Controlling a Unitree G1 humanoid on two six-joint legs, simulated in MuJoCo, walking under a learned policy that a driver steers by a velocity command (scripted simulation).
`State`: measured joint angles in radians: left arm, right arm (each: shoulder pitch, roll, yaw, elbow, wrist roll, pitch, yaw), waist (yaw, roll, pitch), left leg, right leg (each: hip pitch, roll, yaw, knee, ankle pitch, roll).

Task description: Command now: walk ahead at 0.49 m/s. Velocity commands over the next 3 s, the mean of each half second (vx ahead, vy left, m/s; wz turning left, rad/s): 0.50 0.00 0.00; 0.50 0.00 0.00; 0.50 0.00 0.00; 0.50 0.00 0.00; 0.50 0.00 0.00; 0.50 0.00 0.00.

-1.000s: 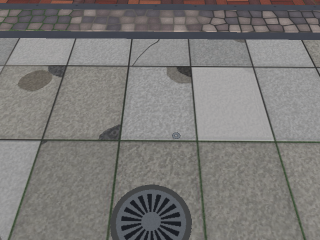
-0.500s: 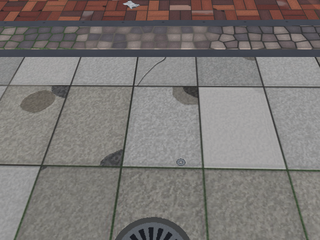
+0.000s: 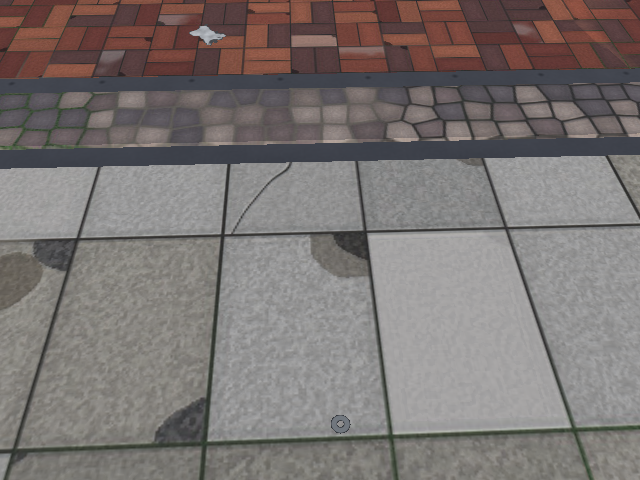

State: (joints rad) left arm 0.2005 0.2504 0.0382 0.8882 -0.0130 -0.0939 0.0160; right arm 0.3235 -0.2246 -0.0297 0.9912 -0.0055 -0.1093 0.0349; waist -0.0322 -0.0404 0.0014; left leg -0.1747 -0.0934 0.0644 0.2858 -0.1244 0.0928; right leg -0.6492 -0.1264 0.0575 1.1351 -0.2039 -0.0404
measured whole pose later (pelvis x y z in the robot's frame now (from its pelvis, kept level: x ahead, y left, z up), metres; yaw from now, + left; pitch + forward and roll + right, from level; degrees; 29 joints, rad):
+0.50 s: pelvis +0.27 -0.08 +0.00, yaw +1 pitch +1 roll +0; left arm 0.28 0.23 0.04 0.91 0.00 -0.11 -0.03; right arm 0.23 -0.28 -0.04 0.93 0.02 -0.09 0.00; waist 0.02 0.04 0.00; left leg -0.57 0.10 -0.03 1.12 -0.25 0.05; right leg -0.22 0.05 -0.07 0.34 -0.15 -0.07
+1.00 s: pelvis +0.55 -0.01 -0.01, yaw +1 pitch +2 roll +0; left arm 0.31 0.25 0.05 0.97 -0.02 -0.10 0.00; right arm 0.16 -0.24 -0.05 0.90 0.00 -0.10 0.04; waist 0.01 -0.02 0.03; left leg -0.36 -0.03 0.06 0.47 -0.15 0.07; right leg -0.39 -0.04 0.03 1.18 -0.37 -0.05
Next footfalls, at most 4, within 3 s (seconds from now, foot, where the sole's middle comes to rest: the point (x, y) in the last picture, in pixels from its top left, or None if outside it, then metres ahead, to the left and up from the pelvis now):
0.30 right None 0.33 -0.17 -0.78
0.86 left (288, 422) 0.65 0.07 -0.78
1.44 right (379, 302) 0.97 -0.16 -0.78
2.00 left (283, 218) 1.27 0.09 -0.78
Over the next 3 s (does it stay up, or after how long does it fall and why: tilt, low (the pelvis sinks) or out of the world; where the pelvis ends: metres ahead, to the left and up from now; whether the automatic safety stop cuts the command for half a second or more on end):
stays up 1.66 -0.06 0.00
